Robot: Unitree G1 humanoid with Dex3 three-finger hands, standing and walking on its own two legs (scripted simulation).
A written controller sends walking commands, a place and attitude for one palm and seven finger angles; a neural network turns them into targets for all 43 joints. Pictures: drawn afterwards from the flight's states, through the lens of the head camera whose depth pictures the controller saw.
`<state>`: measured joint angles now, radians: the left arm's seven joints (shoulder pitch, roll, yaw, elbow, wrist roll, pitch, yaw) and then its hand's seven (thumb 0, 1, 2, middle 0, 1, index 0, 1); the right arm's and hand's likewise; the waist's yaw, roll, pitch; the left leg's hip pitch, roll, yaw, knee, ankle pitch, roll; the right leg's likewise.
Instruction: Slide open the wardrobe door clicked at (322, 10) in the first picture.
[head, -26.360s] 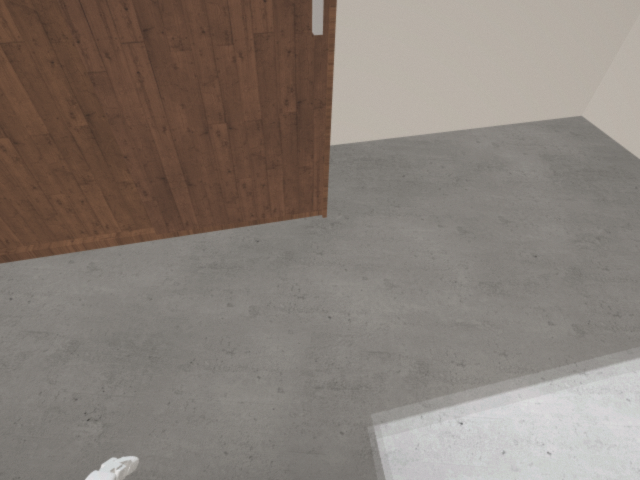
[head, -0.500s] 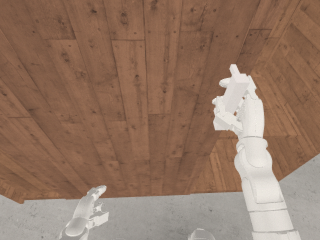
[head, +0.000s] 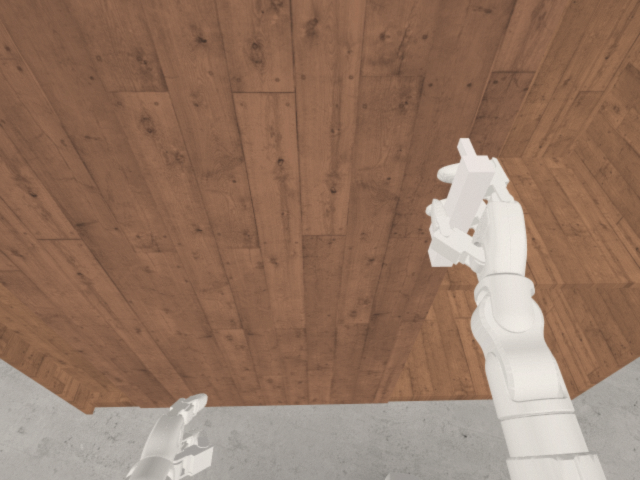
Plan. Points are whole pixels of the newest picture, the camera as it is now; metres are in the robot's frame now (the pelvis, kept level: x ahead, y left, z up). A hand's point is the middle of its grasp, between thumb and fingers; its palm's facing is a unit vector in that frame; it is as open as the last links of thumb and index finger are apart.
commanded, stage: step sideways, sliding the door along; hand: right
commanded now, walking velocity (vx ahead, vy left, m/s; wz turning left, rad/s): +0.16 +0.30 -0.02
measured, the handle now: (452, 205) +0.40 -0.16 +0.14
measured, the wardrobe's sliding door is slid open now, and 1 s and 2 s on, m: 0.53 0.55 0.55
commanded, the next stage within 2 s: stop walking and hold the door there in 0.70 s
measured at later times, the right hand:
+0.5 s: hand (418, 225) +0.36 -0.11 +0.15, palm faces +0.36 +0.93 -0.06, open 6.5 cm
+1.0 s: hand (424, 227) +0.36 -0.12 +0.15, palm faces +0.47 +0.85 -0.24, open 6.7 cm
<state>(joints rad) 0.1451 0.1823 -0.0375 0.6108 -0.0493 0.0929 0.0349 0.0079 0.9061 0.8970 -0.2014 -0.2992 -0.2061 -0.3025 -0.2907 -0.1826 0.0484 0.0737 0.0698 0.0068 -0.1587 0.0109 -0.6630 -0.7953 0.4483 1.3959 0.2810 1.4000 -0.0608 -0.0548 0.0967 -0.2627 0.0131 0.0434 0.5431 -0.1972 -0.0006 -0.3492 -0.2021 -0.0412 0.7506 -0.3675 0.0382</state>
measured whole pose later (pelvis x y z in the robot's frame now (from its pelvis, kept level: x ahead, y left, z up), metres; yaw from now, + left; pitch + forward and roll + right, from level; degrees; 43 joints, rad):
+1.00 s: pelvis +0.07 +0.17 +0.00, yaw -2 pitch -3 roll +2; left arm 0.11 0.19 -0.02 0.54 -0.06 0.01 0.00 0.01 0.91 0.90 -0.20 -0.30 -0.21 -0.30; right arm -0.03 -0.37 -0.26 -0.05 0.10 -0.02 -0.15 -0.10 -0.58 -0.79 0.43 1.40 0.28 1.35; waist -0.07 -0.05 0.10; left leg -0.26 0.02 0.05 0.52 -0.14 -0.01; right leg -0.22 -0.21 -0.09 0.67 -0.37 0.08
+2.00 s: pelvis +0.04 +0.12 +0.01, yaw +2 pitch -2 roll +1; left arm 0.17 0.24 0.00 0.69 -0.03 -0.04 0.09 0.01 0.91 0.90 -0.20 -0.30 -0.21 -0.30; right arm -0.07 -0.28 -0.22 0.17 0.05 -0.12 -0.17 -0.07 -0.63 -0.80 0.46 1.40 0.27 1.39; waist -0.03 -0.02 -0.03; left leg -0.26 0.07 -0.03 0.44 -0.14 -0.08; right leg -0.26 0.00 -0.13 0.52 -0.24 -0.06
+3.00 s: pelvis +0.01 +0.02 +0.01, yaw +1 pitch -5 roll +1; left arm 0.15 0.24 0.00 0.65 -0.03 0.01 0.05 0.01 0.91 0.90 -0.20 -0.30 -0.20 -0.30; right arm -0.22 -0.16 0.02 0.15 0.07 -0.03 -0.13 -0.01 -0.70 -0.74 0.45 1.40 0.28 1.39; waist -0.04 0.00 0.04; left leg -0.20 0.03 0.01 0.48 -0.14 0.03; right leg -0.36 0.11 -0.02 0.84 -0.36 0.05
